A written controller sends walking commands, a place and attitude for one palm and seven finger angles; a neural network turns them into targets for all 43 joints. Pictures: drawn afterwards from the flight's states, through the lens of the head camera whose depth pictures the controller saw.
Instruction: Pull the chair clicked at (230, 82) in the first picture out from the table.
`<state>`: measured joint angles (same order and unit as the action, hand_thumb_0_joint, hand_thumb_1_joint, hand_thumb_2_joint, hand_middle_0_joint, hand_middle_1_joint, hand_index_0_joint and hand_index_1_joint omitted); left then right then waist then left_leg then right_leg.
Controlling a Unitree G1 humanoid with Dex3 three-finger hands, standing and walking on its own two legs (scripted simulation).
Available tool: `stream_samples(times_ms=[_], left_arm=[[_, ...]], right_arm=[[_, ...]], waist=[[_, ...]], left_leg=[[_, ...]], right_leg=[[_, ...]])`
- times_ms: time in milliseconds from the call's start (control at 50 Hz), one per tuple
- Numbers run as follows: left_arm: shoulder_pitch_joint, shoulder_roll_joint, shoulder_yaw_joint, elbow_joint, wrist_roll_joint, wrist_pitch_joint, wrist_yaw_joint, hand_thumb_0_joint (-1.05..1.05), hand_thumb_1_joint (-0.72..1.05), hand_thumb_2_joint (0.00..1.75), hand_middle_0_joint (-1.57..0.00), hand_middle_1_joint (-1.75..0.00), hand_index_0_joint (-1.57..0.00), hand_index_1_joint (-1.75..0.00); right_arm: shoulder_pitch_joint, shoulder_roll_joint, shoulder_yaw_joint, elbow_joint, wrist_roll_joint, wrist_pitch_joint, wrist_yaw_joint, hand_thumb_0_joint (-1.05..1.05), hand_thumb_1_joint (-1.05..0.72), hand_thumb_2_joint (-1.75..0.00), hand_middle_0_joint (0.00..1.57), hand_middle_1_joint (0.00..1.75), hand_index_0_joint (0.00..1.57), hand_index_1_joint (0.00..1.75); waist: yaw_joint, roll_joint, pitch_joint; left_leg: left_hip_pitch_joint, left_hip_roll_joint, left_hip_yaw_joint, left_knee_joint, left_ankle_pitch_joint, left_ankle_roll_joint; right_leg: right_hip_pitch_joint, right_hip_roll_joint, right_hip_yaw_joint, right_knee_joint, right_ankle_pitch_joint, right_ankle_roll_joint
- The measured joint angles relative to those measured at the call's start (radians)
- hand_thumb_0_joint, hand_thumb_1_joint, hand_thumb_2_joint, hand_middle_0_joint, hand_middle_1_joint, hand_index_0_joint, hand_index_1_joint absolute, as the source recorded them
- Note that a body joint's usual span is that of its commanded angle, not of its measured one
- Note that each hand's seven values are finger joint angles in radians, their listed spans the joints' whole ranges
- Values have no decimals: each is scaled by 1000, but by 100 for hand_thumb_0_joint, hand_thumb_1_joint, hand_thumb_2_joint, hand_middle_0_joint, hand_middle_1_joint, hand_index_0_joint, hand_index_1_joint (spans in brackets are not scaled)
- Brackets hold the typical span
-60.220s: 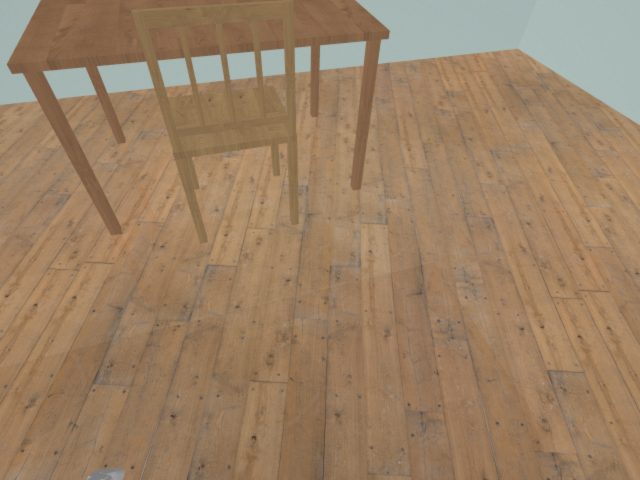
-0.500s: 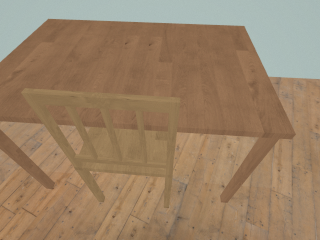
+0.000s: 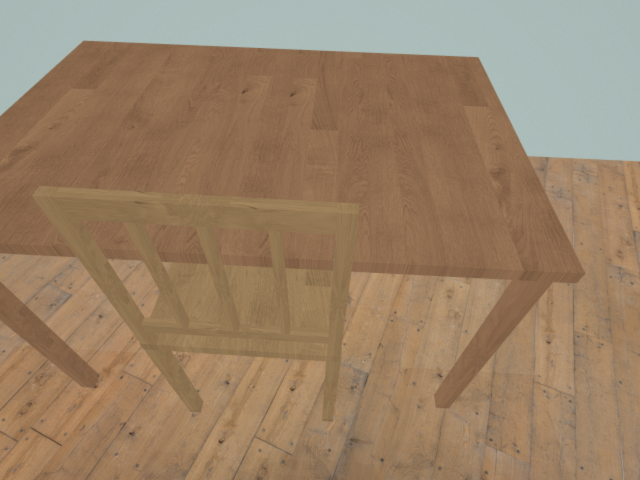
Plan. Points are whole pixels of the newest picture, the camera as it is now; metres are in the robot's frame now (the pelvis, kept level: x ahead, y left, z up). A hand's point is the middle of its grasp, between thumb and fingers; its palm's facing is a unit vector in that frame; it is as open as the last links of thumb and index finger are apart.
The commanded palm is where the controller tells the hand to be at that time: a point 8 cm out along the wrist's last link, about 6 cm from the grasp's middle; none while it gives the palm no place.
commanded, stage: look again from close up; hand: left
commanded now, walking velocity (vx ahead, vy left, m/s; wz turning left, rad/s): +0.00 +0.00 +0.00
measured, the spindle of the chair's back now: (221, 283) +0.43 +0.19 -0.07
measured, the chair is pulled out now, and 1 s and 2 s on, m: -0.09 -0.09 -0.09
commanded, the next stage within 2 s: raise the hand toward the chair's back in 0.64 s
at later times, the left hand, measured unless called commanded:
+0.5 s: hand out of the picture +0.01 +0.16 -0.18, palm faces +0.01 -0.99 -0.17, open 7.4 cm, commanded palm none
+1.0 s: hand (199, 401) +0.21 +0.16 -0.01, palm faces +0.09 -1.00 +0.00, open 8.0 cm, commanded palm +0.13 +0.22 -0.07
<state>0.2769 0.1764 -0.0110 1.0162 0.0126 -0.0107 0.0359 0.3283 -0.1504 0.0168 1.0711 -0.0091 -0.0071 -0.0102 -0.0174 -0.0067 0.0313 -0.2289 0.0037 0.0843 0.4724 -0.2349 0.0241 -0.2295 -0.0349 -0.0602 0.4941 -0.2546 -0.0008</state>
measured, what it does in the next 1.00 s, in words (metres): stands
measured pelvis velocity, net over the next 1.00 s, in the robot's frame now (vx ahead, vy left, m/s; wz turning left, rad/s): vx -0.01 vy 0.00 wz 0.02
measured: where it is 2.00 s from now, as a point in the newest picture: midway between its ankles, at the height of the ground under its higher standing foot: outside the picture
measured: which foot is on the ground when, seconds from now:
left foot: down 0.00-1.00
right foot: down 0.00-1.00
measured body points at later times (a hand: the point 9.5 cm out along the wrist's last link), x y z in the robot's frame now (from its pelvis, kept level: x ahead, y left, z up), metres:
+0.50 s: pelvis +0.02 +0.00 +0.00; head +0.02 +0.01 +0.45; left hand +0.01 +0.21 -0.16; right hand +0.03 -0.22 -0.15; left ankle +0.01 +0.10 -0.74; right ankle +0.01 -0.12 -0.74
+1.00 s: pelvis -0.01 +0.00 -0.04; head +0.01 +0.00 +0.41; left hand +0.20 +0.21 -0.01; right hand +0.14 -0.27 -0.12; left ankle +0.01 +0.10 -0.74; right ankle +0.01 -0.12 -0.74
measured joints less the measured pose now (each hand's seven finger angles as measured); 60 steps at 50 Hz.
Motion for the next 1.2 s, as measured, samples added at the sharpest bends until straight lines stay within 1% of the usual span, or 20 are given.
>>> stream_samples(times_ms=[120,380,740,760,780,800,820,840,860,900,920,960,1000,1040,1060,1080,1100,1120,1160,1200], left_arm=[[16,-11,-6,35,0,-1,1,0,91,90,-20,-30,-20,-30],[38,-29,-13,70,2,-9,3,0,91,90,-20,-30,-20,-30],[40,-23,-13,69,2,-13,5,0,91,90,-20,-30,-20,-30],[38,-26,-15,72,5,-18,11,0,91,90,-20,-30,-20,-30],[83,-24,-6,-77,-34,49,15,1,91,90,-20,-30,-20,-30],[140,-9,15,-277,-68,109,29,2,93,89,-20,-30,-20,-30],[188,9,23,-438,-90,86,47,3,94,89,-20,-30,-20,-30],[217,25,25,-567,-112,55,66,4,94,89,-20,-30,-20,-29],[223,33,27,-667,-136,27,75,4,94,89,-20,-30,-20,-29],[187,31,38,-790,-161,-56,65,4,91,88,-20,-30,-19,-29],[157,24,48,-818,-169,-114,46,4,90,87,-19,-29,-19,-29],[102,2,67,-840,-194,-249,-21,3,86,86,-19,-29,-18,-28],[75,-23,76,-844,-214,-390,-121,2,81,84,-18,-28,-18,-28],[74,-40,74,-830,-211,-515,-225,1,77,83,-18,-28,-17,-27],[83,-43,71,-825,-205,-554,-265,1,74,82,-18,-27,-17,-27],[97,-44,69,-825,-200,-572,-294,1,72,81,-18,-27,-17,-26],[114,-43,70,-829,-194,-575,-310,1,69,80,-18,-27,-17,-26],[136,-39,72,-839,-194,-563,-315,1,66,79,-18,-26,-17,-26],[188,-28,84,-877,-202,-532,-297,1,61,77,-18,-26,-17,-25],[239,-11,103,-937,-209,-517,-265,1,56,75,-17,-25,-17,-24]], right_arm=[[-29,11,1,22,3,-6,-6,0,-91,-90,20,30,20,30],[-69,-2,-5,49,7,-16,-13,1,-92,-90,20,30,20,30],[-53,14,0,73,8,-19,-13,1,-92,-90,20,30,20,30],[-50,10,1,67,8,-15,-12,1,-92,-90,20,30,20,30],[-33,5,6,22,18,-17,-17,1,-92,-89,20,30,20,30],[-7,-2,15,-26,29,-51,-35,1,-93,-89,20,30,20,30],[17,-9,16,-69,36,-98,-47,2,-93,-89,20,30,20,30],[32,-20,15,-103,46,-148,-54,2,-93,-89,20,30,20,30],[38,-35,11,-138,53,-188,-58,2,-93,-89,20,30,20,30],[25,-70,-2,-204,49,-243,-57,2,-93,-89,20,30,20,30],[8,-86,-10,-236,43,-259,-52,2,-93,-89,20,30,20,30],[-37,-106,-29,-297,31,-276,-36,2,-92,-89,20,30,20,30],[-86,-111,-50,-360,26,-280,-11,1,-92,-89,20,30,20,30],[-131,-114,-69,-424,27,-275,15,1,-91,-89,20,30,20,30],[-150,-114,-76,-457,28,-268,23,1,-91,-90,20,30,20,30],[-166,-114,-83,-488,30,-258,28,1,-91,-90,20,30,20,30],[-181,-114,-88,-516,31,-246,29,1,-91,-90,20,30,20,30],[-193,-115,-92,-541,32,-233,27,1,-91,-90,20,30,20,30],[-213,-111,-94,-576,35,-211,18,1,-91,-90,20,30,20,30],[-220,-103,-87,-595,33,-199,6,1,-91,-90,20,30,20,30]], waist=[[8,-2,1],[21,-16,2],[18,-17,2],[17,-9,1],[13,-5,8],[17,-7,14],[20,-11,8],[14,-10,-5],[3,-2,-15],[-22,23,-42],[-31,31,-62],[-35,29,-110],[-32,11,-150],[-30,-7,-173],[-26,-18,-181],[-21,-28,-187],[-14,-37,-190],[-7,-42,-189],[10,-45,-181],[26,-39,-178]], left_leg=[[22,2,4,-9,-7,0],[55,0,4,-39,-5,-1],[70,-1,1,-62,4,-2],[54,5,-4,-42,-1,-3],[43,7,-7,-23,-9,-3],[40,6,-6,-11,-15,-3],[29,1,-5,0,-21,-3],[12,-4,-9,17,-26,-2],[-12,-9,-19,43,-34,0],[-85,-13,-40,115,-55,3],[-134,-13,-44,158,-69,3],[-245,-7,-36,253,-103,1],[-350,5,-22,353,-142,-2],[-444,18,-16,454,-184,-4],[-488,23,-15,502,-203,-7],[-527,27,-15,547,-221,-10],[-561,30,-18,587,-237,-15],[-589,33,-23,623,-250,-20],[-632,39,-38,681,-277,-22],[-669,44,-59,721,-292,-29]], right_leg=[[22,3,4,-13,-3,1],[54,3,4,-43,-1,4],[72,4,1,-67,8,3],[66,9,-4,-67,9,3],[61,10,-7,-58,8,3],[53,7,-6,-39,0,2],[35,2,-5,-11,-13,0],[15,-6,-8,18,-28,0],[-2,-12,-18,43,-41,1],[-58,-20,-39,100,-65,4],[-103,-23,-43,139,-78,4],[-222,-25,-32,240,-112,0],[-337,-20,-15,346,-148,-4],[-435,-13,-7,447,-187,-10],[-480,-11,-4,497,-207,-15],[-521,-10,-3,543,-226,-17],[-555,-9,-4,583,-242,-27],[-581,-8,-8,618,-259,-29],[-615,-4,-21,667,-283,-32],[-639,0,-41,696,-299,-41]])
